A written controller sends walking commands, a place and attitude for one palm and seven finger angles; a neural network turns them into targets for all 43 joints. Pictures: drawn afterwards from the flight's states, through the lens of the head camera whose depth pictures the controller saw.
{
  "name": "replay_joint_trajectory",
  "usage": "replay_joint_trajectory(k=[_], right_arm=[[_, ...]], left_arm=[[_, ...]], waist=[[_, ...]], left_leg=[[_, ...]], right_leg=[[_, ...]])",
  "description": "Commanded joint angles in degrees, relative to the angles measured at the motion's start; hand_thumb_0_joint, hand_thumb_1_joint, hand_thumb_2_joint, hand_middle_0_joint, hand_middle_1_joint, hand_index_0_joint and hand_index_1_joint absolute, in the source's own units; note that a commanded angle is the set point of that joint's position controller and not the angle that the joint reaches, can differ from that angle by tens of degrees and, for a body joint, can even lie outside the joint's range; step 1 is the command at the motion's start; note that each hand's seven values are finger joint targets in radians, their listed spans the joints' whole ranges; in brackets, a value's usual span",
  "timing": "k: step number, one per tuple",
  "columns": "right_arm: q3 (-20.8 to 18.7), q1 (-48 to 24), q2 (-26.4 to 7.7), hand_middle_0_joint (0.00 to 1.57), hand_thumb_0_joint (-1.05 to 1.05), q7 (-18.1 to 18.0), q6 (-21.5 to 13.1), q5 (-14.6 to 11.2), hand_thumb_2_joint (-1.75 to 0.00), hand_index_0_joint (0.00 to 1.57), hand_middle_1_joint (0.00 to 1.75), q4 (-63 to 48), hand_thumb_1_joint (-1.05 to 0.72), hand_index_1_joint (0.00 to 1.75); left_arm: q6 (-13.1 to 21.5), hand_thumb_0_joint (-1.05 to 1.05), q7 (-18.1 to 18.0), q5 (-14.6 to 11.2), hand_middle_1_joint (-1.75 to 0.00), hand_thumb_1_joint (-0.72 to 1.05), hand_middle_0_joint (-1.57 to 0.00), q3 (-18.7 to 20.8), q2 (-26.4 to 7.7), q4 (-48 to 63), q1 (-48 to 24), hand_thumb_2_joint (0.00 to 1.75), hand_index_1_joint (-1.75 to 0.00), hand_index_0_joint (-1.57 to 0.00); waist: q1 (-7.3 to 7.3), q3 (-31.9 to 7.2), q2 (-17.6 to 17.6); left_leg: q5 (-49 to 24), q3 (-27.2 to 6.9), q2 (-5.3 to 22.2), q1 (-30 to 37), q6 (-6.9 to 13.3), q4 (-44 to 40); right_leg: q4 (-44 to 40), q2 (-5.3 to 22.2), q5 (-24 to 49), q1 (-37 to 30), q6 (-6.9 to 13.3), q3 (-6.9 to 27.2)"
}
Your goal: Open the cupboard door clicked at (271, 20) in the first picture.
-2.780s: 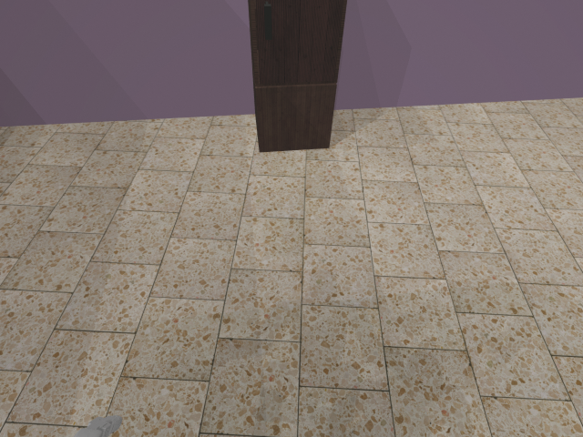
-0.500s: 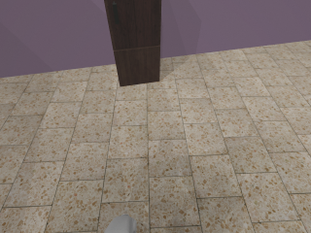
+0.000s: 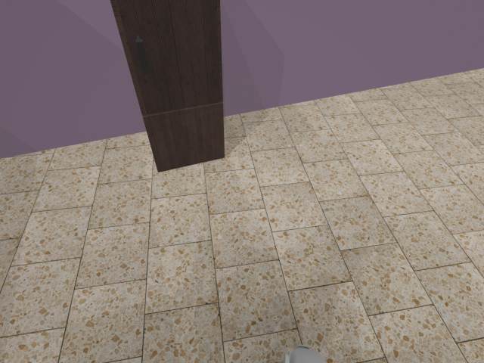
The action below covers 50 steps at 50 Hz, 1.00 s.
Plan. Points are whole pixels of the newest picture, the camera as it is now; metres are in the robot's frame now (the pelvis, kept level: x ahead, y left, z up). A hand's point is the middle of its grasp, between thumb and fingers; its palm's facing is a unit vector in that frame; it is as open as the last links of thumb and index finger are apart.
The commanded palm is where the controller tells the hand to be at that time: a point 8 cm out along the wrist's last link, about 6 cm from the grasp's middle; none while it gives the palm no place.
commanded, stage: walk to a spot facing it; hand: left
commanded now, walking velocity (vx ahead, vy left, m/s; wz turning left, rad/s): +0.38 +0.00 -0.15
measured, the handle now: (142, 54) +1.19 +0.45 -0.06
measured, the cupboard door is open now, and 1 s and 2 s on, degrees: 0 0 0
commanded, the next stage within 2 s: turn to face it in 0.88 s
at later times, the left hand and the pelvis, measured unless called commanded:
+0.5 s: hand (173, 327) +0.22 +0.15 -0.18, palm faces +0.04 -0.98 -0.20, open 7.2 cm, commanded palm none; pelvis +0.22 -0.04 +0.00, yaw +0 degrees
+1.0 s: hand (171, 220) +0.49 +0.21 -0.18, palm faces -0.04 -0.99 -0.15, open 7.4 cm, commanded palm none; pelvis +0.43 +0.03 +0.00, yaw -6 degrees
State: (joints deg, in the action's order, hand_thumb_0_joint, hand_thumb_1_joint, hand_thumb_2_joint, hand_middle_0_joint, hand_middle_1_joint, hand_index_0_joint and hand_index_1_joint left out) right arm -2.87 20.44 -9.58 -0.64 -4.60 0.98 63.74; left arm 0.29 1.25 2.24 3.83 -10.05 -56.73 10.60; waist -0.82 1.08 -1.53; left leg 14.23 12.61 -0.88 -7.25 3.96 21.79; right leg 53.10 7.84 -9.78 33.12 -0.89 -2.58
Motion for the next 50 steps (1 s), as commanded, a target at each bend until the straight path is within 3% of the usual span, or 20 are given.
replay_joint_trajectory(k=[1,6,8,9,10,11,14,17,22,26,28,29,30,31,32,33,36,40,44,50], right_arm=[[-1.3,5.5,-6.7,0.20,0.00,-0.2,-0.8,0.4,-0.90,0.20,0.30,-1.6,-0.90,0.30],[-1.1,8.8,-7.0,0.20,0.00,-0.3,-0.1,0.9,-0.90,0.20,0.30,0.3,-0.90,0.30],[-0.8,7.6,-6.7,0.20,0.00,-0.3,0.1,0.5,-0.90,0.20,0.30,0.4,-0.90,0.30],[-0.7,6.5,-5.9,0.20,0.00,0.3,-0.2,-0.3,-0.90,0.20,0.30,-0.4,-0.90,0.30],[0.3,6.6,-2.4,0.20,0.00,0.6,-0.7,-0.7,-0.90,0.20,0.30,-2.6,-0.90,0.30],[-0.1,1.4,-5.2,0.20,0.00,0.4,-0.3,-0.6,-0.90,0.20,0.30,-4.3,-0.90,0.30],[-0.6,-3.7,-2.7,0.20,0.00,0.6,0.7,-0.2,-0.90,0.20,0.30,-4.5,-0.90,0.30],[-0.6,0.7,0.1,0.20,0.00,1.0,2.5,0.5,-0.90,0.20,0.30,-3.1,-0.90,0.30],[-0.6,-5.1,-0.1,0.20,0.00,2.5,2.9,0.3,-0.90,0.20,0.30,-6.2,-0.90,0.30],[-0.5,-11.2,-1.5,0.20,0.00,3.1,2.1,0.2,-0.90,0.20,0.30,-8.5,-0.90,0.30],[-0.7,-10.2,-2.9,0.20,0.00,3.0,1.8,0.2,-0.90,0.20,0.30,-8.7,-0.90,0.30],[-1.1,-6.2,-4.1,0.20,0.00,2.6,1.5,0.4,-0.90,0.20,0.30,-7.5,-0.90,0.30],[-1.8,1.8,-6.8,0.20,0.00,2.1,1.0,0.8,-0.90,0.20,0.30,-5.0,-0.90,0.30],[-3.6,10.3,-14.2,0.20,0.00,1.4,0.6,1.6,-0.90,0.20,0.30,-3.4,-0.90,0.30],[-4.1,14.3,-17.9,0.20,0.00,0.8,0.9,0.9,-0.90,0.20,0.30,-2.5,-0.90,0.30],[-3.3,10.2,-15.3,0.20,0.00,0.1,1.2,0.5,-0.90,0.20,0.30,-2.4,-0.90,0.30],[-1.0,-0.8,-7.5,0.20,0.00,-0.3,-0.2,0.3,-0.90,0.20,0.30,-5.1,-0.90,0.30],[0.0,-0.6,-4.4,0.20,0.00,-0.8,-0.9,-0.3,-0.90,0.20,0.30,-4.0,-0.90,0.30],[-0.3,0.3,-4.5,0.20,0.00,-1.2,-0.8,-0.3,-0.90,0.20,0.30,-4.1,-0.90,0.30],[-0.1,4.9,-4.8,0.20,0.00,-1.6,0.1,0.4,-0.90,0.20,0.30,-2.2,-0.90,0.30]], left_arm=[[0.4,0.00,0.4,-0.4,-0.30,0.90,-0.20,-0.4,-1.4,3.6,-4.5,0.90,-0.30,-0.20],[1.8,0.00,0.3,-0.4,-0.30,0.90,-0.20,-0.5,-1.5,4.2,-6.5,0.90,-0.30,-0.20],[2.6,0.00,0.1,-0.2,-0.30,0.90,-0.20,0.2,-3.4,0.5,3.8,0.90,-0.30,-0.20],[3.4,0.00,-0.4,0.1,-0.30,0.90,-0.20,1.1,-7.4,-2.3,12.8,0.90,-0.30,-0.20],[3.8,0.00,-1.2,-0.2,-0.30,0.90,-0.20,2.8,-14.3,-4.4,20.6,0.90,-0.30,-0.20],[3.5,0.00,-1.6,-1.3,-0.30,0.90,-0.20,2.7,-14.7,-5.1,22.1,0.90,-0.30,-0.20],[3.7,0.00,-2.0,-1.2,-0.30,0.90,-0.20,1.0,-8.5,-3.3,11.3,0.90,-0.30,-0.20],[4.4,0.00,-2.2,-0.5,-0.30,0.90,-0.20,0.1,-4.6,-3.1,8.5,0.90,-0.30,-0.20],[4.8,0.00,-2.0,-0.6,-0.30,0.90,-0.20,-0.1,-6.0,-3.5,8.6,0.90,-0.30,-0.20],[4.5,0.00,-2.0,-0.6,-0.30,0.90,-0.20,-0.1,-7.7,-5.0,11.8,0.90,-0.30,-0.20],[4.2,0.00,-1.9,-0.6,-0.30,0.90,-0.20,0.2,-8.9,-5.0,11.3,0.90,-0.30,-0.20],[4.1,0.00,-1.9,-0.7,-0.30,0.90,-0.20,0.3,-9.1,-4.9,10.7,0.90,-0.30,-0.20],[4.0,0.00,-1.9,-1.0,-0.30,0.90,-0.20,0.2,-8.3,-4.8,10.9,0.90,-0.30,-0.20],[3.8,0.00,-1.5,-1.4,-0.30,0.90,-0.20,-0.1,-5.1,-3.8,13.1,0.90,-0.30,-0.20],[3.8,0.00,-1.1,-1.7,-0.30,0.90,-0.20,-0.6,-4.2,-1.8,11.4,0.90,-0.30,-0.20],[3.6,0.00,-1.4,-1.3,-0.30,0.90,-0.20,-0.1,-6.2,-1.9,8.8,0.90,-0.30,-0.20],[2.9,0.00,-0.4,-1.0,-0.30,0.90,-0.20,-0.1,-3.8,-4.2,7.8,0.90,-0.30,-0.20],[-0.1,0.00,-1.0,-0.6,-0.30,0.90,-0.20,0.0,-0.6,-6.1,13.6,0.90,-0.30,-0.20],[-1.3,0.00,-0.7,-0.4,-0.30,0.90,-0.20,0.9,-1.0,-3.3,9.6,0.90,-0.30,-0.20],[-1.3,0.00,-0.5,-0.7,-0.30,0.90,-0.20,0.2,-0.4,0.6,0.0,0.90,-0.30,-0.20]], waist=[[-1.72,6.4,4.0],[-2.33,4.0,5.6],[2.74,-2.0,3.2],[6.82,-7.7,-1.8],[8.16,-13.7,-15.6],[8.93,-11.5,-10.0],[4.51,0.4,-0.7],[0.04,3.1,-2.7],[0.08,5.2,-6.7],[2.06,5.9,-6.0],[0.69,5.9,-5.2],[-1.62,4.0,-2.7],[-4.82,-1.3,2.9],[-7.37,-8.2,17.9],[-7.79,-9.8,25.2],[-6.62,-7.3,18.5],[-1.14,1.3,5.8],[2.41,2.2,9.2],[2.52,3.9,6.7],[-0.24,5.7,8.0]], left_leg=[[-2.0,-12.6,18.5,-0.9,6.0,-13.9],[-16.1,-9.6,18.5,6.4,4.3,-5.9],[-26.4,-4.9,15.2,3.1,1.4,8.2],[-21.5,-1.8,12.3,-7.2,-0.9,21.7],[10.9,0.7,4.6,-25.0,-3.9,38.9],[18.1,-6.4,4.3,-30.5,-3.2,48.9],[7.2,-11.4,10.2,-30.7,-3.3,50.2],[3.1,-9.9,10.7,-25.8,-4.7,43.9],[-3.2,-7.0,10.1,-23.6,-5.5,26.7],[-2.9,-4.9,8.3,-20.5,-4.2,18.2],[-1.7,-4.0,7.2,-15.8,-3.5,15.0],[-2.3,-3.0,5.6,-8.5,-3.1,11.9],[-2.8,-4.0,5.2,3.1,-2.3,8.2],[-0.1,-22.1,17.8,16.0,1.6,3.4],[-1.1,-38.0,27.5,19.1,5.6,-6.3],[0.8,-36.1,27.1,15.1,5.3,-7.9],[-11.3,-19.7,22.4,1.4,1.7,-8.1],[-21.5,-6.5,17.4,-2.9,-3.7,-9.5],[-26.2,-3.7,18.7,-0.1,-1.4,-9.6],[-39.2,-1.1,19.0,5.2,2.2,-5.4]], right_leg=[[-10.3,-0.1,-0.2,-0.2,-0.2,-1.4],[-20.4,-3.7,-4.0,-6.0,1.5,-4.8],[-26.8,-6.5,-0.7,-23.0,3.4,-6.5],[-27.6,0.8,-1.3,-38.0,6.6,2.1],[-31.6,16.4,4.2,-53.1,12.9,24.3],[-34.5,18.8,10.5,-51.3,15.1,27.8],[-38.3,14.3,4.3,-32.2,11.4,15.7],[-41.4,10.5,4.3,-22.6,8.7,5.2],[-43.0,7.7,1.8,-21.0,8.1,-0.3],[-41.0,8.7,3.2,-24.8,7.6,0.6],[-38.0,9.0,5.5,-24.9,7.2,-0.2],[-31.8,7.7,9.7,-23.4,6.4,-1.9],[-19.4,4.5,14.0,-21.0,4.8,-5.1],[-1.1,-2.6,-0.9,-9.9,1.5,-8.4],[14.8,-7.8,-23.6,0.2,0.6,-5.0],[20.8,-4.6,-21.1,2.2,1.7,1.2],[20.6,0.6,-8.1,0.8,0.9,2.6],[18.2,-1.6,-1.3,-2.3,0.0,2.6],[16.0,-1.5,1.6,4.4,-0.9,1.7],[-0.4,-2.3,0.5,3.7,-0.7,-2.6]])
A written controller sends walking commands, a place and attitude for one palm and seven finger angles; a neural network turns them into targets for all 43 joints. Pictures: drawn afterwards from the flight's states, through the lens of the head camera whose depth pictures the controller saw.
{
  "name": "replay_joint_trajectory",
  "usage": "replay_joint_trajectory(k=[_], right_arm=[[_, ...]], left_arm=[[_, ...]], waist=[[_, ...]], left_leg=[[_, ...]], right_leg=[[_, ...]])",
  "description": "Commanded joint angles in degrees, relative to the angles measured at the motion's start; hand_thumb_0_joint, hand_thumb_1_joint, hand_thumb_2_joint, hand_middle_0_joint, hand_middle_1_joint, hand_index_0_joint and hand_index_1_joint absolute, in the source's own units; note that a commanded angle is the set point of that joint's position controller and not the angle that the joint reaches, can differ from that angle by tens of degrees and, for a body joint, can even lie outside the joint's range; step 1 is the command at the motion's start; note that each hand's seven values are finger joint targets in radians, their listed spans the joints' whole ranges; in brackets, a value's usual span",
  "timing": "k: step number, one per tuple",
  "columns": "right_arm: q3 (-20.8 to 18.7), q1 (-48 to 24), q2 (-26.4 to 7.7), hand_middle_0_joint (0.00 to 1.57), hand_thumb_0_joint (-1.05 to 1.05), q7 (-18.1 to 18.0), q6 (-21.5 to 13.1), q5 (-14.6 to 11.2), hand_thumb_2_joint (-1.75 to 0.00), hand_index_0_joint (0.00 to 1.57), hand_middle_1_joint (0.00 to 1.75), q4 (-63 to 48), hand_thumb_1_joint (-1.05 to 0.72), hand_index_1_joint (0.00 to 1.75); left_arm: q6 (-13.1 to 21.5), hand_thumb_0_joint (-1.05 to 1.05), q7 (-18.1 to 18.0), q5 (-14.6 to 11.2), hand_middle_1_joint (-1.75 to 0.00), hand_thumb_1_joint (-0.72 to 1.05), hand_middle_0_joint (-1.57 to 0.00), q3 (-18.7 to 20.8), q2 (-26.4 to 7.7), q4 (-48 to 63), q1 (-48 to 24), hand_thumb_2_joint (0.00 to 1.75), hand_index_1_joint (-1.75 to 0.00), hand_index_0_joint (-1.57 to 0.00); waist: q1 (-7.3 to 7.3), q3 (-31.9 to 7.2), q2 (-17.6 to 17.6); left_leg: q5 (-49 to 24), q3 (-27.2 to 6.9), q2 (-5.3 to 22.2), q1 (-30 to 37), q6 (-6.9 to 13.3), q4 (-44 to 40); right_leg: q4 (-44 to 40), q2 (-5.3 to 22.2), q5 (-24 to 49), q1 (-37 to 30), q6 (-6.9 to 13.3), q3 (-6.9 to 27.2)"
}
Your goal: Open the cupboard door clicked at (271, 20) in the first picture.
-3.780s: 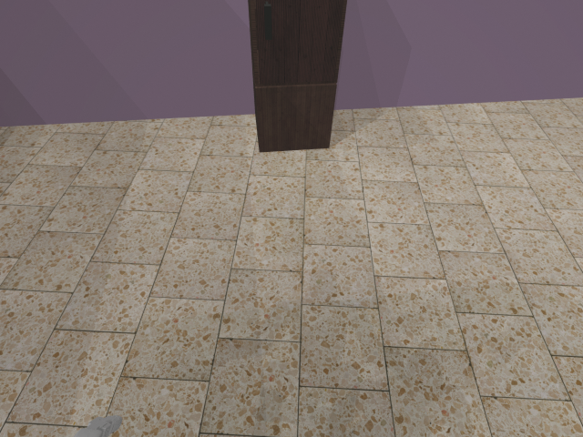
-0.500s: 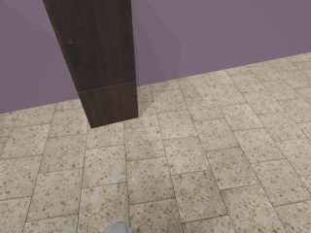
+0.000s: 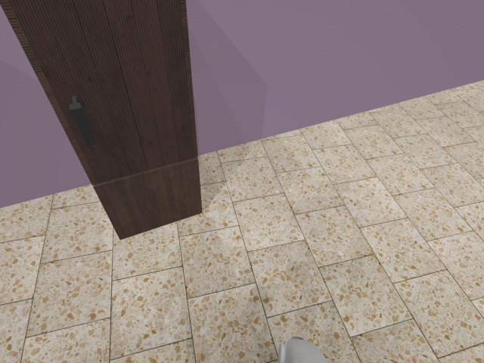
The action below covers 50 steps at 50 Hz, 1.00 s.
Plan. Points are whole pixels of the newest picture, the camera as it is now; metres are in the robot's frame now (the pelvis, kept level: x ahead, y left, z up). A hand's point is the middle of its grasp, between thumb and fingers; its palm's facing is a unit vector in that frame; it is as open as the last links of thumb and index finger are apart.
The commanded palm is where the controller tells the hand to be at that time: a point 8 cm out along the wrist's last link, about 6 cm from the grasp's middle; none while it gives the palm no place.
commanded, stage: turn to face it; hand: left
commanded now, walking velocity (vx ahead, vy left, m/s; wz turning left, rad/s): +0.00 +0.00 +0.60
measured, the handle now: (82, 120) +0.71 +0.50 -0.06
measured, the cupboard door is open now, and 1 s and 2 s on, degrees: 0 0 0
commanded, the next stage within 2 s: take the last steps up to it in 0.96 s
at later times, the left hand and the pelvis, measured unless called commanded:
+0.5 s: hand out of the picture +0.15 +0.18 -0.17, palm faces +0.22 -0.95 -0.20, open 7.3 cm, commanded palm none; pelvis +0.07 -0.01 -0.01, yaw +12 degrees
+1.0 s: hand out of the picture +0.03 +0.23 -0.17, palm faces +0.39 -0.88 -0.26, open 7.4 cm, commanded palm none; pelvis +0.06 +0.02 +0.00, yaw +22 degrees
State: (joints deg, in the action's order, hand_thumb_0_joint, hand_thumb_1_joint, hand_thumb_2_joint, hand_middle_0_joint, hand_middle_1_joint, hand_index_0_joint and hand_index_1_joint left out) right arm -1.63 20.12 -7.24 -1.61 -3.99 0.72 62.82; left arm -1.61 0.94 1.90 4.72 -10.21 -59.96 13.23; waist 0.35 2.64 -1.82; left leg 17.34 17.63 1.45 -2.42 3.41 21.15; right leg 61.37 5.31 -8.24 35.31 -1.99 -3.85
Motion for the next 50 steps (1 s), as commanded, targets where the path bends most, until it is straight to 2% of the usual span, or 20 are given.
replay_joint_trajectory(k=[1,5,7,8,9,10,11,14,18,24,27,28,29,30,31,32,34,37,43,50], right_arm=[[-1.1,7.0,-6.6,0.20,0.00,-0.6,-0.4,0.8,-0.90,0.20,0.30,-0.2,-0.90,0.30],[-0.8,7.1,-6.9,0.20,0.00,-0.6,0.5,0.5,-0.90,0.20,0.30,1.6,-0.90,0.30],[-0.7,6.3,-6.6,0.20,0.00,-0.4,0.7,-0.3,-0.90,0.20,0.30,1.4,-0.90,0.30],[-0.9,7.2,-4.9,0.20,0.00,0.0,0.8,-0.8,-0.90,0.20,0.30,0.6,-0.90,0.30],[-1.0,7.9,-3.6,0.20,0.00,0.1,1.4,-1.2,-0.90,0.20,0.30,-0.8,-0.90,0.30],[-1.2,6.7,-3.8,0.20,0.00,-0.2,2.5,-1.2,-0.90,0.20,0.30,-1.2,-0.90,0.30],[-1.3,4.4,-3.3,0.20,0.00,0.0,3.6,-1.1,-0.90,0.20,0.30,-1.5,-0.90,0.30],[-1.9,2.4,-2.8,0.20,0.00,0.8,5.6,-0.3,-0.90,0.20,0.30,-1.8,-0.90,0.30],[-2.5,3.0,-2.4,0.20,0.00,1.8,7.1,0.3,-0.90,0.20,0.30,-3.1,-0.90,0.30],[-2.9,-5.1,-4.6,0.20,0.00,2.6,6.5,0.3,-0.90,0.20,0.30,-8.7,-0.90,0.30],[-3.2,-4.1,-6.7,0.20,0.00,2.6,6.1,0.3,-0.90,0.20,0.30,-10.0,-0.90,0.30],[-3.5,-1.9,-8.2,0.20,0.00,2.6,5.8,0.4,-0.90,0.20,0.30,-9.6,-0.90,0.30],[-4.4,0.1,-12.7,0.20,0.00,2.5,5.2,0.8,-0.90,0.20,0.30,-9.6,-0.90,0.30],[-5.5,1.7,-18.6,0.20,0.00,2.0,4.9,1.3,-0.90,0.20,0.30,-10.5,-0.90,0.30],[-5.4,1.4,-19.6,0.20,0.00,1.7,4.8,1.2,-0.90,0.20,0.30,-10.2,-0.90,0.30],[-5.0,-1.7,-17.9,0.20,0.00,1.0,4.4,1.2,-0.90,0.20,0.30,-10.4,-0.90,0.30],[-3.9,-8.2,-15.6,0.20,0.00,0.5,4.1,0.8,-0.90,0.20,0.30,-12.2,-0.90,0.30],[-3.4,-7.7,-14.6,0.20,0.00,0.2,3.5,0.2,-0.90,0.20,0.30,-12.2,-0.90,0.30],[-3.4,-4.0,-14.0,0.20,0.00,0.2,3.9,0.3,-0.90,0.20,0.30,-10.0,-0.90,0.30],[-3.5,-6.0,-14.3,0.20,0.00,0.5,5.0,0.7,-0.90,0.20,0.30,-9.1,-0.90,0.30]], left_arm=[[1.0,0.00,-0.5,-0.4,-0.30,0.90,-0.20,-1.1,0.0,4.0,-4.1,0.90,-0.30,-0.20],[2.6,0.00,-1.6,-0.4,-0.30,0.90,-0.20,-2.3,0.3,2.9,-0.9,0.90,-0.30,-0.20],[3.9,0.00,-2.1,-0.3,-0.30,0.90,-0.20,-1.7,-3.1,0.8,5.9,0.90,-0.30,-0.20],[4.7,0.00,-2.7,-0.1,-0.30,0.90,-0.20,-0.8,-7.7,-0.3,10.2,0.90,-0.30,-0.20],[4.8,0.00,-2.8,-0.8,-0.30,0.90,-0.20,0.0,-11.4,-0.8,13.3,0.90,-0.30,-0.20],[4.4,0.00,-2.9,-1.2,-0.30,0.90,-0.20,-0.5,-11.2,0.3,10.9,0.90,-0.30,-0.20],[4.0,0.00,-3.3,-1.2,-0.30,0.90,-0.20,-0.5,-9.2,1.2,6.7,0.90,-0.30,-0.20],[3.3,0.00,-3.7,-1.2,-0.30,0.90,-0.20,-1.1,-6.3,4.4,-1.1,0.90,-0.30,-0.20],[2.6,0.00,-3.7,-0.4,-0.30,0.90,-0.20,-0.2,-6.3,6.5,-4.1,0.90,-0.30,-0.20],[1.4,0.00,-3.3,0.2,-0.30,0.90,-0.20,1.1,-10.0,7.5,-3.2,0.90,-0.30,-0.20],[0.8,0.00,-2.9,-0.1,-0.30,0.90,-0.20,1.3,-11.1,8.0,-3.4,0.90,-0.30,-0.20],[0.4,0.00,-2.7,-0.6,-0.30,0.90,-0.20,1.1,-10.7,8.4,-3.8,0.90,-0.30,-0.20],[0.0,0.00,-2.4,-1.0,-0.30,0.90,-0.20,0.8,-8.0,9.5,-3.3,0.90,-0.30,-0.20],[-0.3,0.00,-2.0,-1.2,-0.30,0.90,-0.20,-0.1,-4.8,12.5,-6.1,0.90,-0.30,-0.20],[-0.5,0.00,-1.9,-0.6,-0.30,0.90,-0.20,-0.2,-6.4,13.3,-8.7,0.90,-0.30,-0.20],[-0.6,0.00,-1.9,-0.3,-0.30,0.90,-0.20,0.3,-6.1,12.2,-7.9,0.90,-0.30,-0.20],[-0.6,0.00,-1.4,-0.4,-0.30,0.90,-0.20,0.8,-7.3,9.6,-4.8,0.90,-0.30,-0.20],[-0.4,0.00,-1.4,-0.7,-0.30,0.90,-0.20,0.5,-7.7,7.3,-0.8,0.90,-0.30,-0.20],[-0.6,0.00,-2.2,-1.0,-0.30,0.90,-0.20,-0.3,-7.1,7.3,-2.1,0.90,-0.30,-0.20],[-0.5,0.00,-2.7,-1.3,-0.30,0.90,-0.20,-1.0,-5.4,6.8,-0.9,0.90,-0.30,-0.20]], waist=[[-2.41,4.6,7.4],[-0.77,0.0,9.3],[3.00,-5.1,4.9],[4.04,-10.8,-3.7],[3.79,-14.9,-9.0],[3.04,-13.5,-7.2],[2.46,-10.1,-9.2],[-0.64,-3.2,-4.2],[-2.37,-2.0,-5.4],[0.20,-0.6,-8.3],[-1.26,-1.8,-5.4],[-2.65,-2.8,-0.9],[-3.64,-2.8,12.9],[-5.42,-1.0,25.7],[-5.20,-1.6,17.9],[-3.85,-2.5,17.2],[-1.09,-2.9,14.0],[-0.56,-6.6,8.8],[-2.16,-6.1,7.4],[-1.88,-4.0,10.4]], left_leg=[[-44.8,-7.2,16.5,-0.3,3.2,-4.1],[-53.1,-9.2,15.5,1.5,3.1,3.7],[-44.0,-9.9,12.4,-3.6,0.0,13.6],[-23.9,-8.2,7.7,-14.2,-2.8,25.5],[16.8,-9.0,0.8,-21.2,-4.9,39.8],[19.5,-15.6,1.9,-21.2,-4.5,45.5],[17.6,-16.6,3.1,-22.7,-4.8,49.2],[9.8,-16.7,5.0,-23.7,-6.0,50.1],[5.9,-13.8,5.3,-21.7,-6.9,42.4],[7.9,-10.9,4.6,-21.0,-6.6,28.0],[2.1,-9.5,3.2,-14.3,-6.2,17.5],[-2.8,-10.5,3.2,-9.6,-5.8,10.6],[-5.4,-24.4,11.0,-7.5,-2.5,0.9],[-13.6,-41.6,23.2,-9.0,4.5,-7.9],[-12.4,-40.9,24.8,-11.5,7.0,-7.8],[-11.0,-37.7,21.1,-11.7,6.0,-7.9],[-12.2,-30.1,15.6,-9.5,3.2,-5.5],[-21.6,-25.7,12.6,-3.4,2.7,-4.2],[-25.2,-28.6,14.2,0.8,6.2,-4.1],[-17.2,-32.8,13.3,-7.1,6.7,-4.6]], right_leg=[[-12.4,-0.2,-2.0,-1.1,0.9,-1.8],[-25.4,-3.3,-2.6,-14.5,2.4,-4.3],[-34.6,-1.1,12.6,-28.9,2.0,-2.7],[-32.1,9.8,36.3,-41.5,5.7,7.1],[-32.8,22.2,58.4,-46.7,13.6,16.1],[-35.6,22.7,53.6,-40.4,15.7,13.5],[-38.3,21.4,43.6,-35.2,14.8,12.2],[-43.5,17.3,19.8,-22.6,10.2,3.8],[-46.4,15.4,0.7,-16.9,8.0,-2.9],[-43.6,17.4,-4.5,-19.4,8.3,-3.8],[-37.0,16.6,-4.6,-17.6,6.0,-6.2],[-31.6,14.8,-7.0,-14.7,3.9,-7.9],[-20.3,8.8,-14.8,-8.5,0.4,-10.0],[-6.2,1.7,-28.8,0.0,-3.0,-8.0],[0.3,2.7,-26.1,-1.8,-1.7,-0.7],[3.2,2.8,-22.3,-1.0,-1.4,1.5],[6.8,2.0,-14.1,-0.3,-1.9,2.8],[6.5,1.0,-9.8,-1.5,-3.0,2.9],[-3.2,0.2,-14.4,-3.8,-3.6,3.0],[-17.6,-2.3,-17.4,-14.3,-1.7,2.1]])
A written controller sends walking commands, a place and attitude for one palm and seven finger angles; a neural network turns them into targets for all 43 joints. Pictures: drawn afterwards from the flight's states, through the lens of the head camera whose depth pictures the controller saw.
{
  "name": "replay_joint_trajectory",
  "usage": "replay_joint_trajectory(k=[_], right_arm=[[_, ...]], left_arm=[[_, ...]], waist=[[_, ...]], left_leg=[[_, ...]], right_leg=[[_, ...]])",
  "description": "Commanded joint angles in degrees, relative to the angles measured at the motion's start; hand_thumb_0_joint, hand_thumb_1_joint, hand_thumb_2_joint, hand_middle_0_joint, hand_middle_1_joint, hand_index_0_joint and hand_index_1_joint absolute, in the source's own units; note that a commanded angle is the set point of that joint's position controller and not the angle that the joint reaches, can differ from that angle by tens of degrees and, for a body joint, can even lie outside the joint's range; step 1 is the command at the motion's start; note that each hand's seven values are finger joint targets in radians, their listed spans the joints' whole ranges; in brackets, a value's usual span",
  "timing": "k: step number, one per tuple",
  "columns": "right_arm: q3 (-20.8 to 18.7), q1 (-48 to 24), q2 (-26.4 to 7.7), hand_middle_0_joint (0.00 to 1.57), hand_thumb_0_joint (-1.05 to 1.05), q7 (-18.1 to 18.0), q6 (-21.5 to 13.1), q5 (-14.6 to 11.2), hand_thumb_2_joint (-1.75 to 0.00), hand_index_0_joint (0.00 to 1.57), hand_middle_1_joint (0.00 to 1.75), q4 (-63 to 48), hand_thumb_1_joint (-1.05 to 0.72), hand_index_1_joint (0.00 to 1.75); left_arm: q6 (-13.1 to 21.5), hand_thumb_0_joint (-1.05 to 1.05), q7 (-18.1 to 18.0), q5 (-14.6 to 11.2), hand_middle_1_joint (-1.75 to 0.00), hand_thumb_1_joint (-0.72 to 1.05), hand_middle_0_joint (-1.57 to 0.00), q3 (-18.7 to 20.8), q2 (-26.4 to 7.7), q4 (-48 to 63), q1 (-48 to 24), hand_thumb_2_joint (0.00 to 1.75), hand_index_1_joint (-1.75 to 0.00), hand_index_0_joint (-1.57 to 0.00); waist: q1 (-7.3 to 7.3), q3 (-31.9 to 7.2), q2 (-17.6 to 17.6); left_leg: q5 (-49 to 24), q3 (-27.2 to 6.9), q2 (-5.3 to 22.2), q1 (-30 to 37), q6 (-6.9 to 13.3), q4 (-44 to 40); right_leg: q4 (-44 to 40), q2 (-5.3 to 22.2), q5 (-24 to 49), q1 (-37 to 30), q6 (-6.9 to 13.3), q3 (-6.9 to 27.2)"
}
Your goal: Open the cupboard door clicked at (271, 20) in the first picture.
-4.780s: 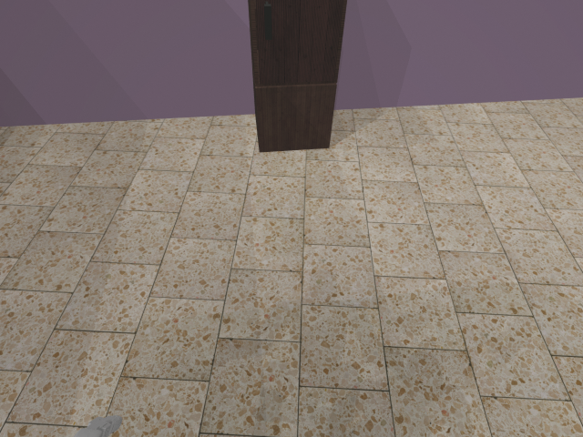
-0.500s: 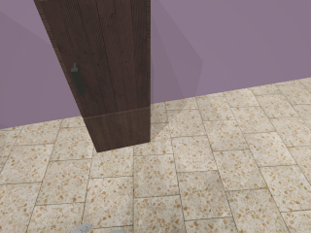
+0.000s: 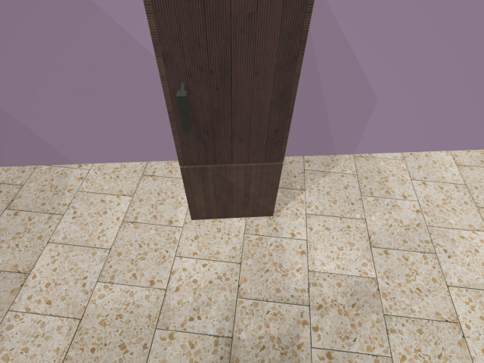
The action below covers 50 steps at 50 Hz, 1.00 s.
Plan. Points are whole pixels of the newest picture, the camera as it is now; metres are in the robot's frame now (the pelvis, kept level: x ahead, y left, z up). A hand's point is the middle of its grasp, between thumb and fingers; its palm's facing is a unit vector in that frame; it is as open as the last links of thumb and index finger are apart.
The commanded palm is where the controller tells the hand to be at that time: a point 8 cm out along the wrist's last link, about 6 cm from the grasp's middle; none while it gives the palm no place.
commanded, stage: take the last steps up to it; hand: left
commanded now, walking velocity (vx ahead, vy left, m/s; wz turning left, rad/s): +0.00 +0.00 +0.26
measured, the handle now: (185, 107) +0.78 +0.20 -0.06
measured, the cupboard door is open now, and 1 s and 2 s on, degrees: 0 0 0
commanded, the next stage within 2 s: come to a stop and stand still in 1.02 s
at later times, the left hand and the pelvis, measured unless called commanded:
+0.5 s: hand out of the picture -0.05 +0.11 -0.16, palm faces +0.22 -0.96 -0.18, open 7.3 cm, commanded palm none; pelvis +0.03 -0.03 +0.01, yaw +8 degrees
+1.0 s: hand (139, 313) +0.23 +0.22 -0.17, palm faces +0.11 -0.98 -0.19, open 7.4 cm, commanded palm none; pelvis +0.18 +0.03 +0.00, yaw +5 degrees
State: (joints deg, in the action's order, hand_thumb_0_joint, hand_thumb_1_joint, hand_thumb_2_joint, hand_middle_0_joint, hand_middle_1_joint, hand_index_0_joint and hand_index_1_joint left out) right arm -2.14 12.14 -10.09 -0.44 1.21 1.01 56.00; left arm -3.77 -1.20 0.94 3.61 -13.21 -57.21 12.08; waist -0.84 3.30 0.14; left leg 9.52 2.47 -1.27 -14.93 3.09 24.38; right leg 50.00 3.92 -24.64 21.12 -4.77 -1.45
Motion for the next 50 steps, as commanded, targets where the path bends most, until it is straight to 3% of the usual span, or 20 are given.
replay_joint_trajectory(k=[1,4,5,6,7,9,11,13,21,26,28,30,31,32,33,34,37,41,47,50], right_arm=[[-3.0,1.5,-11.5,0.20,0.00,-0.5,-0.1,0.4,-0.90,0.20,0.30,-2.2,-0.90,0.30],[-2.6,0.1,-9.9,0.20,0.00,-0.3,-0.1,-0.1,-0.90,0.20,0.30,-1.9,-0.90,0.30],[-2.4,0.8,-7.2,0.20,0.00,0.0,-0.1,-0.5,-0.90,0.20,0.30,-1.8,-0.90,0.30],[-1.4,1.3,-3.1,0.20,0.00,0.2,-0.1,-0.9,-0.90,0.20,0.30,-2.8,-0.90,0.30],[-2.3,-1.6,-6.1,0.20,0.00,0.4,0.3,0.0,-0.90,0.20,0.30,-3.9,-0.90,0.30],[-2.8,-0.8,-6.6,0.20,0.00,1.0,0.7,0.9,-0.90,0.20,0.30,-1.9,-0.90,0.30],[-2.8,2.8,-5.5,0.20,0.00,1.5,0.2,0.9,-0.90,0.20,0.30,0.7,-0.90,0.30],[-2.7,3.6,-4.5,0.20,0.00,1.6,-0.2,0.9,-0.90,0.20,0.30,1.5,-0.90,0.30],[-2.3,-3.9,-4.0,0.20,0.00,1.8,-1.2,0.6,-0.90,0.20,0.30,0.0,-0.90,0.30],[-1.1,-7.8,-1.8,0.20,0.00,1.9,-2.3,0.2,-0.90,0.20,0.30,-0.8,-0.90,0.30],[-0.8,-6.6,-1.3,0.20,0.00,1.8,-2.9,0.0,-0.90,0.20,0.30,-0.4,-0.90,0.30],[-0.8,-0.7,-2.0,0.20,0.00,1.1,-3.7,0.1,-0.90,0.20,0.30,2.0,-0.90,0.30],[-1.4,5.4,-4.1,0.20,0.00,0.6,-4.2,0.1,-0.90,0.20,0.30,4.0,-0.90,0.30],[-2.7,13.2,-9.5,0.20,0.00,-0.2,-4.8,0.5,-0.90,0.20,0.30,5.9,-0.90,0.30],[-3.6,18.6,-13.9,0.20,0.00,-0.7,-4.5,0.4,-0.90,0.20,0.30,7.1,-0.90,0.30],[-3.4,17.8,-13.6,0.20,0.00,-1.0,-3.9,0.2,-0.90,0.20,0.30,6.9,-0.90,0.30],[-1.3,7.7,-5.5,0.20,0.00,-1.1,-4.7,0.0,-0.90,0.20,0.30,4.5,-0.90,0.30],[-1.1,8.8,-2.5,0.20,0.00,-1.5,-6.1,-0.1,-0.90,0.20,0.30,4.6,-0.90,0.30],[-1.2,10.3,-5.0,0.20,0.00,-1.5,-5.8,0.4,-0.90,0.20,0.30,5.0,-0.90,0.30],[-1.4,11.7,-5.6,0.20,0.00,-1.4,-5.2,0.8,-0.90,0.20,0.30,5.8,-0.90,0.30]], left_arm=[[1.9,0.00,-0.6,-0.5,-0.30,0.90,-0.20,0.1,-2.6,3.8,1.3,0.90,-0.30,-0.20],[3.0,0.00,-0.9,-0.5,-0.30,0.90,-0.20,-0.1,-1.9,1.7,6.6,0.90,-0.30,-0.20],[3.8,0.00,-1.0,0.0,-0.30,0.90,-0.20,0.0,-3.8,1.1,8.0,0.90,-0.30,-0.20],[4.4,0.00,-1.2,0.8,-0.30,0.90,-0.20,0.7,-8.7,1.2,8.7,0.90,-0.30,-0.20],[4.1,0.00,-1.0,0.4,-0.30,0.90,-0.20,0.7,-10.2,2.5,7.5,0.90,-0.30,-0.20],[5.0,0.00,-1.0,0.2,-0.30,0.90,-0.20,0.4,-6.2,2.5,3.7,0.90,-0.30,-0.20],[6.1,0.00,-0.6,-0.1,-0.30,0.90,-0.20,-0.5,-3.3,1.4,4.6,0.90,-0.30,-0.20],[6.9,0.00,-0.2,0.0,-0.30,0.90,-0.20,-0.5,-2.3,0.6,7.3,0.90,-0.30,-0.20],[7.9,0.00,0.0,0.6,-0.30,0.90,-0.20,-0.7,-2.2,-4.2,16.3,0.90,-0.30,-0.20],[7.7,0.00,0.0,0.9,-0.30,0.90,-0.20,-0.7,-2.7,-7.1,18.6,0.90,-0.30,-0.20],[7.5,0.00,0.1,0.8,-0.30,0.90,-0.20,-0.6,-2.9,-7.6,18.3,0.90,-0.30,-0.20],[7.2,0.00,0.1,0.2,-0.30,0.90,-0.20,-0.5,-2.8,-8.0,16.5,0.90,-0.30,-0.20],[7.1,0.00,0.3,0.0,-0.30,0.90,-0.20,-0.7,-1.6,-7.9,15.9,0.90,-0.30,-0.20],[7.0,0.00,0.6,-0.3,-0.30,0.90,-0.20,-1.0,1.2,-6.9,16.5,0.90,-0.30,-0.20],[7.1,0.00,0.7,-0.3,-0.30,0.90,-0.20,-1.6,2.8,-5.2,14.7,0.90,-0.30,-0.20],[6.8,0.00,0.5,0.2,-0.30,0.90,-0.20,-1.2,1.2,-4.1,11.6,0.90,-0.30,-0.20],[5.9,0.00,1.4,0.7,-0.30,0.90,-0.20,-0.5,2.3,-5.8,9.2,0.90,-0.30,-0.20],[4.8,0.00,1.5,0.7,-0.30,0.90,-0.20,-0.2,3.7,-5.9,11.5,0.90,-0.30,-0.20],[4.1,0.00,2.1,0.6,-0.30,0.90,-0.20,-0.2,2.0,-1.2,1.6,0.90,-0.30,-0.20],[4.3,0.00,2.1,0.3,-0.30,0.90,-0.20,-0.6,1.7,1.0,-3.9,0.90,-0.30,-0.20]], waist=[[-0.16,-4.7,8.5],[2.34,-7.5,5.9],[2.66,-7.2,-0.9],[2.85,-6.0,-16.0],[4.01,-0.8,-15.7],[1.48,5.7,-13.6],[-0.01,4.7,-8.0],[0.62,3.3,-6.5],[3.93,4.3,-8.5],[4.67,4.3,-9.5],[3.97,3.0,-9.2],[0.76,0.9,-8.0],[-1.88,-2.0,-3.2],[-4.93,-8.0,8.4],[-5.97,-9.4,17.0],[-5.87,-6.0,10.5],[-1.35,4.3,4.9],[1.21,1.2,5.4],[0.80,3.8,6.4],[-0.84,5.1,7.4]], left_leg=[[-9.6,-18.0,15.7,4.1,6.8,-7.2],[-1.3,-15.8,11.9,-0.8,3.4,-3.8],[7.7,-11.6,7.4,-6.8,0.0,1.4],[17.1,-4.1,0.0,-16.4,-3.9,12.6],[21.2,-4.2,0.9,-17.1,-4.0,21.4],[13.4,-5.2,3.0,-18.8,-3.5,30.1],[7.7,-3.5,3.9,-18.6,-4.0,34.0],[4.8,-2.3,4.6,-19.3,-4.8,35.1],[5.9,-0.2,7.5,-22.7,-5.1,27.4],[9.5,3.4,5.9,-15.8,-3.9,16.5],[8.8,4.7,4.6,-10.3,-3.2,11.8],[3.1,7.3,2.5,2.1,-2.6,3.7],[2.2,5.9,3.4,12.9,-1.9,0.7],[3.6,-8.5,14.8,24.8,1.3,-1.9],[2.0,-23.5,26.4,28.6,6.2,-8.6],[4.7,-23.9,28.2,24.3,8.2,-10.6],[2.7,-12.1,21.4,7.1,4.9,-14.5],[-17.5,-2.6,17.5,8.9,4.4,-13.0],[-22.5,-0.6,17.6,12.0,6.0,-12.3],[-24.9,0.3,17.8,12.7,5.4,-10.0]], right_leg=[[-9.1,-1.3,0.4,-2.3,1.4,-0.3],[-25.5,-1.6,11.3,-14.3,2.0,-1.1],[-32.9,3.0,9.0,-20.3,3.1,3.6],[-40.0,15.5,-2.1,-22.8,7.9,19.5],[-44.3,20.9,-11.1,-12.2,11.6,23.9],[-46.0,16.1,-11.4,-6.7,10.8,19.9],[-43.1,11.7,-1.2,-10.3,8.9,10.8],[-41.6,10.5,4.7,-14.0,9.0,7.0],[-41.7,13.2,9.1,-20.4,12.7,8.0],[-38.6,13.2,19.8,-19.3,13.5,6.2],[-35.9,12.1,22.8,-18.2,12.9,4.7],[-29.9,9.0,24.0,-13.4,10.7,1.2],[-21.4,6.7,24.6,-8.2,9.3,-1.0],[-7.6,2.0,13.3,1.4,6.6,-4.7],[6.9,-2.1,-7.4,11.7,4.9,-6.0],[13.6,-0.2,-8.2,14.4,6.1,-1.5],[16.6,4.2,4.4,12.0,5.4,0.5],[14.4,3.2,10.5,10.7,4.0,-0.7],[2.5,3.4,13.2,14.5,3.7,-1.5],[-6.7,2.3,12.1,11.3,4.8,-3.3]])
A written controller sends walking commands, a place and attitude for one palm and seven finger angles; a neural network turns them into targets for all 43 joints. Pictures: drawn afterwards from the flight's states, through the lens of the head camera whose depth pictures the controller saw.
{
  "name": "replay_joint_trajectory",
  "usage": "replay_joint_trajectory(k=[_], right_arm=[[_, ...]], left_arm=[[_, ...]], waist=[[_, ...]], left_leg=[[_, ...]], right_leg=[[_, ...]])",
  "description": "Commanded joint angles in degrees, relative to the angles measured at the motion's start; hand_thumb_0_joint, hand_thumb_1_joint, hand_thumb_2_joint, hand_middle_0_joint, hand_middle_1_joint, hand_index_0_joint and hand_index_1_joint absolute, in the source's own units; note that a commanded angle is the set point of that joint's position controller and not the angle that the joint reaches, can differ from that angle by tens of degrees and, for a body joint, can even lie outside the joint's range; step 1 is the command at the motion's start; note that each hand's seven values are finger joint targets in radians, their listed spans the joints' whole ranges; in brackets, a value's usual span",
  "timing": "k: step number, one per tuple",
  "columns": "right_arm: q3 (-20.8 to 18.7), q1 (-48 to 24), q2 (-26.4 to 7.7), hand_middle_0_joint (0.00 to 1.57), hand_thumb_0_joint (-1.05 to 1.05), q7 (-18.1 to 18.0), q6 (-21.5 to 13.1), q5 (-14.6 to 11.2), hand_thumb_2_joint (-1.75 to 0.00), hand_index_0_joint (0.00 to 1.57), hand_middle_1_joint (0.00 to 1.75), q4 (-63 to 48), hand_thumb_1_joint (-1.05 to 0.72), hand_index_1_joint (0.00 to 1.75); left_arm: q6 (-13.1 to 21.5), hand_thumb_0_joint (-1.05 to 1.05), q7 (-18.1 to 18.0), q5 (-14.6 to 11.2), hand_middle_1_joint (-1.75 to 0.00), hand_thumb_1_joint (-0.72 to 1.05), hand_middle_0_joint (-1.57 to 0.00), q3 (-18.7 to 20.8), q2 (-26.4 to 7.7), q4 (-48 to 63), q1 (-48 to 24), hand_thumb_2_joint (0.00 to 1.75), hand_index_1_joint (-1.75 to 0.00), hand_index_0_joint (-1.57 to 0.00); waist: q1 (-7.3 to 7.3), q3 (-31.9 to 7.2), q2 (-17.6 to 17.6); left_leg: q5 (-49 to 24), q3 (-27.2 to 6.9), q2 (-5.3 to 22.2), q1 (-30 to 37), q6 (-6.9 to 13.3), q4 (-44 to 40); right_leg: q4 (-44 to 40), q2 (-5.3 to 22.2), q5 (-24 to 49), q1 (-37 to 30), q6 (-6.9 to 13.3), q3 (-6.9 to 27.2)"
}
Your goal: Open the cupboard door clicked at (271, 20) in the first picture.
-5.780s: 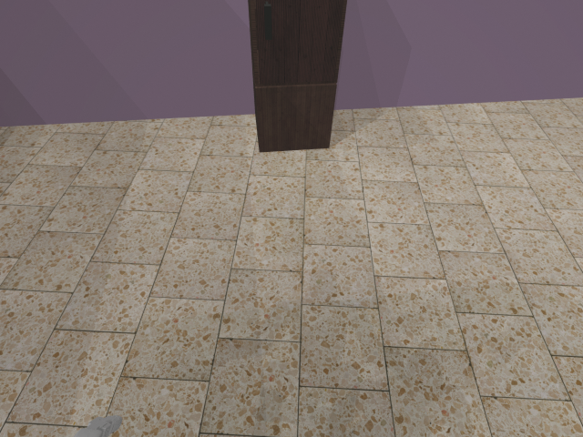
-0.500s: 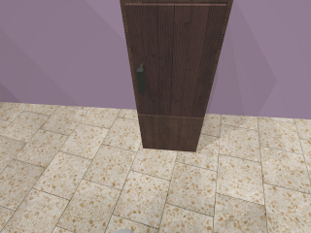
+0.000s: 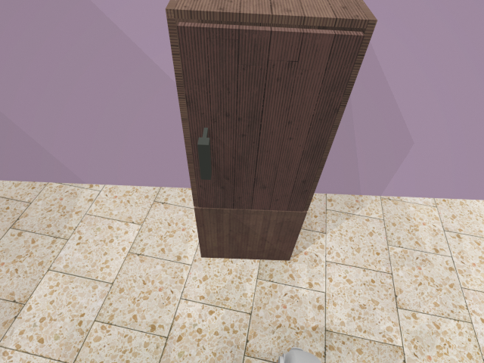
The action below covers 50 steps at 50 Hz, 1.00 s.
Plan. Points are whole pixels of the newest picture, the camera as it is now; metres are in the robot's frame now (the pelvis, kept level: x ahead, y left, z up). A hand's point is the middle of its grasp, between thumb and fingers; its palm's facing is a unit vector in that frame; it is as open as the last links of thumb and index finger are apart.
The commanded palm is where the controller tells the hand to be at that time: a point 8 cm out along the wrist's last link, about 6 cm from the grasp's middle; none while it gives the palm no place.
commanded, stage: take the last steps up to it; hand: left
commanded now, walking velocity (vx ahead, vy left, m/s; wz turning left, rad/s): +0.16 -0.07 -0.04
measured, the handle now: (205, 153) +0.61 +0.12 -0.06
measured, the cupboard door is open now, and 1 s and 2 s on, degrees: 0 0 0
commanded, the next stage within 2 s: come to a stop and stand still in 0.02 s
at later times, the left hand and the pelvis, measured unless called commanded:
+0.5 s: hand (160, 360) +0.16 +0.16 -0.16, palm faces +0.03 -0.96 -0.28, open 7.2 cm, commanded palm none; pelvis +0.07 -0.04 +0.00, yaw +0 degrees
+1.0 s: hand out of the picture +0.00 +0.23 -0.17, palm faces +0.03 -0.97 -0.25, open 7.4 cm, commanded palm none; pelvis +0.00 +0.05 -0.01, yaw +0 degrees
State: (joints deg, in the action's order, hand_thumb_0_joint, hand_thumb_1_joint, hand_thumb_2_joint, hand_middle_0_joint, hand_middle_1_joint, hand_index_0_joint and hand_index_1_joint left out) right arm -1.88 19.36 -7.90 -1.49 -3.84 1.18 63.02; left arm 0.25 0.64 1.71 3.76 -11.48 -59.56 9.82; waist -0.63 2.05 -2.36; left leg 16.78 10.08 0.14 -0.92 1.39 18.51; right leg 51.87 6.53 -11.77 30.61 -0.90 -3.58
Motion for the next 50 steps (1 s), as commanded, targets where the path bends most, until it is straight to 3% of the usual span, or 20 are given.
replay_joint_trajectory(k=[1,3,6,7,8,9,14,21,26,27,28,29,31,34,36,39,42,46,48,50], right_arm=[[-1.8,4.8,-8.2,0.20,0.00,-0.3,0.1,0.7,-0.90,0.20,0.30,-1.0,-0.90,0.30],[-1.9,4.9,-8.6,0.20,0.00,-0.3,0.5,0.7,-0.90,0.20,0.30,-0.7,-0.90,0.30],[-1.6,4.6,-8.1,0.20,0.00,0.0,0.6,-0.1,-0.90,0.20,0.30,-0.1,-0.90,0.30],[-1.0,6.8,-5.1,0.20,0.00,0.4,0.4,-0.8,-0.90,0.20,0.30,-0.6,-0.90,0.30],[-0.7,8.3,-4.5,0.20,0.00,-0.2,1.1,-1.4,-0.90,0.20,0.30,-1.4,-0.90,0.30],[-0.7,7.8,-4.8,0.20,0.00,-0.8,1.8,-1.5,-0.90,0.20,0.30,-0.6,-0.90,0.30],[-1.1,3.9,-3.3,0.20,0.00,-0.4,6.1,-1.4,-0.90,0.20,0.30,0.3,-0.90,0.30],[-3.0,-1.5,-6.4,0.20,0.00,0.6,8.2,-0.3,-0.90,0.20,0.30,-4.0,-0.90,0.30],[-2.8,-3.9,-6.5,0.20,0.00,1.3,7.5,-0.3,-0.90,0.20,0.30,-6.3,-0.90,0.30],[-3.1,0.5,-9.7,0.20,0.00,1.5,5.1,-0.7,-0.90,0.20,0.30,-11.2,-0.90,0.30],[-2.9,-1.0,-7.7,0.20,0.00,1.3,4.9,-0.8,-0.90,0.20,0.30,-13.2,-0.90,0.30],[-2.5,-5.5,-7.0,0.20,0.00,1.1,4.8,-1.3,-0.90,0.20,0.30,-14.2,-0.90,0.30],[-1.8,-2.7,-6.8,0.20,0.00,1.0,4.9,-0.9,-0.90,0.20,0.30,-14.8,-0.90,0.30],[-2.5,-5.3,-13.9,0.20,0.00,0.8,4.9,0.9,-0.90,0.20,0.30,-17.6,-0.90,0.30],[-1.5,-9.3,-11.2,0.20,0.00,0.9,4.7,0.8,-0.90,0.20,0.30,-18.2,-0.90,0.30],[-1.1,-11.6,-11.3,0.20,0.00,1.1,4.9,0.5,-0.90,0.20,0.30,-18.2,-0.90,0.30],[-1.0,-8.3,-11.1,0.20,0.00,0.7,4.7,0.4,-0.90,0.20,0.30,-16.7,-0.90,0.30],[0.1,-3.2,-7.2,0.20,0.00,0.7,4.3,-0.7,-0.90,0.20,0.30,-14.7,-0.90,0.30],[0.0,0.0,-7.0,0.20,0.00,0.7,4.2,-0.4,-0.90,0.20,0.30,-12.4,-0.90,0.30],[0.0,1.5,-7.4,0.20,0.00,0.7,3.9,-0.4,-0.90,0.20,0.30,-10.6,-0.90,0.30]], left_arm=[[0.5,0.00,0.3,-0.6,-0.30,0.90,-0.20,-0.7,-0.3,3.8,-2.5,0.90,-0.30,-0.20],[0.7,0.00,0.2,-0.5,-0.30,0.90,-0.20,-0.7,-0.3,4.0,-2.6,0.90,-0.30,-0.20],[2.3,0.00,-0.3,-0.2,-0.30,0.90,-0.20,0.3,-4.5,0.1,10.0,0.90,-0.30,-0.20],[3.3,0.00,-1.1,0.2,-0.30,0.90,-0.20,1.4,-9.3,-1.3,15.7,0.90,-0.30,-0.20],[3.3,0.00,-1.3,-1.1,-0.30,0.90,-0.20,1.2,-12.3,-1.6,17.7,0.90,-0.30,-0.20],[3.0,0.00,-1.9,-1.4,-0.30,0.90,-0.20,0.3,-10.4,-0.7,12.6,0.90,-0.30,-0.20],[1.2,0.00,-3.2,-0.8,-0.30,0.90,-0.20,-0.6,-6.8,2.8,1.2,0.90,-0.30,-0.20],[-0.1,0.00,-3.7,-0.5,-0.30,0.90,-0.20,1.3,-8.4,4.4,1.6,0.90,-0.30,-0.20],[-0.9,0.00,-3.3,0.4,-0.30,0.90,-0.20,1.4,-9.3,6.0,0.2,0.90,-0.30,-0.20],[0.1,0.00,-5.5,0.4,-0.30,0.90,-0.20,0.6,-12.0,8.4,2.5,0.90,-0.30,-0.20],[0.0,0.00,-5.5,0.7,-0.30,0.90,-0.20,1.4,-14.0,9.8,2.5,0.90,-0.30,-0.20],[-0.6,0.00,-5.1,0.7,-0.30,0.90,-0.20,1.4,-12.9,9.0,4.2,0.90,-0.30,-0.20],[-1.8,0.00,-4.3,0.1,-0.30,0.90,-0.20,0.3,-11.4,8.8,2.8,0.90,-0.30,-0.20],[-3.2,0.00,-3.3,-1.0,-0.30,0.90,-0.20,-0.9,-4.3,9.6,3.6,0.90,-0.30,-0.20],[-3.9,0.00,-3.2,-0.2,-0.30,0.90,-0.20,-1.0,-4.9,9.3,4.0,0.90,-0.30,-0.20],[-3.1,0.00,-2.4,-0.5,-0.30,0.90,-0.20,-1.2,-4.2,8.1,8.2,0.90,-0.30,-0.20],[-1.7,0.00,-2.1,-0.5,-0.30,0.90,-0.20,-1.6,-3.7,7.4,10.4,0.90,-0.30,-0.20],[0.7,0.00,-2.4,-0.6,-0.30,0.90,-0.20,-2.3,-6.2,7.5,8.8,0.90,-0.30,-0.20],[1.4,0.00,-2.6,-0.8,-0.30,0.90,-0.20,-2.1,-5.7,7.8,5.1,0.90,-0.30,-0.20],[0.9,0.00,-2.5,-0.9,-0.30,0.90,-0.20,-2.3,-5.2,7.7,4.3,0.90,-0.30,-0.20]], waist=[[-1.29,6.5,9.1],[-1.08,6.2,9.2],[5.00,-2.3,2.9],[6.55,-9.3,-8.1],[5.02,-14.9,-10.9],[3.50,-12.8,-4.3],[0.22,-3.8,-2.1],[1.44,-6.4,-4.6],[1.46,-5.1,-10.1],[-1.61,-19.9,-4.9],[-0.02,-21.4,-0.9],[2.00,-18.1,-0.4],[-0.52,-7.4,-2.0],[0.54,6.5,13.1],[1.45,8.9,15.4],[2.96,8.9,11.1],[2.74,5.5,5.0],[-1.30,1.8,-4.4],[-2.76,-2.1,-11.1],[-3.08,-1.5,-6.3]], left_leg=[[-31.9,-7.8,16.6,-1.6,6.9,-3.2],[-33.0,-7.3,16.6,-2.7,6.4,-0.9],[-32.0,-4.4,12.0,-9.3,2.5,17.0],[-12.2,-0.7,5.5,-20.5,-0.6,32.2],[19.0,-4.4,1.2,-20.6,-2.2,43.9],[18.4,-10.1,3.1,-18.4,-2.1,45.1],[11.6,-10.8,3.7,-17.8,-3.5,43.0],[6.3,-12.4,1.6,-25.1,-5.6,48.1],[6.5,-10.2,1.5,-20.7,-4.9,37.3],[13.7,-6.1,-2.1,-21.8,-5.8,34.4],[12.5,-8.0,0.9,-21.4,-4.4,27.1],[10.7,-7.0,-0.7,-18.9,-3.5,19.3],[0.8,-3.8,-2.6,-9.6,-2.4,5.9],[-0.9,-23.5,15.8,-23.4,5.9,-5.0],[13.2,-22.7,13.4,-32.4,7.0,-8.8],[11.6,-18.9,10.4,-31.8,7.1,-6.1],[11.4,-19.4,10.5,-24.5,6.7,-2.5],[3.5,-12.3,1.1,-13.8,1.2,8.3],[0.3,-11.1,1.3,-7.4,0.8,10.3],[0.6,-11.8,2.0,-4.5,1.0,7.7]], right_leg=[[-10.9,-1.0,-1.5,0.1,1.3,-1.6],[-14.1,-2.4,-1.3,-4.4,2.2,-2.8],[-24.0,-3.7,8.3,-27.4,3.4,-2.3],[-24.0,9.4,27.3,-40.3,7.8,12.5],[-27.3,19.5,48.5,-40.0,13.7,21.4],[-28.2,18.1,52.1,-34.0,15.1,17.1],[-30.8,13.1,43.6,-17.1,10.9,7.6],[-31.8,13.5,33.1,-19.8,11.3,8.4],[-35.9,11.1,8.0,-16.1,10.1,9.5],[-27.7,14.0,40.4,-35.1,10.5,17.6],[-22.2,14.6,33.9,-35.7,12.2,14.1],[-22.2,12.8,26.4,-30.2,11.9,12.8],[-22.8,7.0,3.9,-15.2,6.5,7.4],[-10.4,-4.8,-15.2,-5.9,0.2,0.1],[-2.8,-5.1,-13.3,-9.5,1.4,3.0],[1.1,-6.3,-9.1,-10.3,1.3,4.3],[-14.7,-5.7,-8.2,-14.1,1.7,3.1],[-35.4,4.9,-13.5,-8.5,8.0,20.9],[-36.7,3.2,-16.7,-5.5,7.9,18.9],[-35.9,1.4,-19.7,-2.5,6.5,15.4]])
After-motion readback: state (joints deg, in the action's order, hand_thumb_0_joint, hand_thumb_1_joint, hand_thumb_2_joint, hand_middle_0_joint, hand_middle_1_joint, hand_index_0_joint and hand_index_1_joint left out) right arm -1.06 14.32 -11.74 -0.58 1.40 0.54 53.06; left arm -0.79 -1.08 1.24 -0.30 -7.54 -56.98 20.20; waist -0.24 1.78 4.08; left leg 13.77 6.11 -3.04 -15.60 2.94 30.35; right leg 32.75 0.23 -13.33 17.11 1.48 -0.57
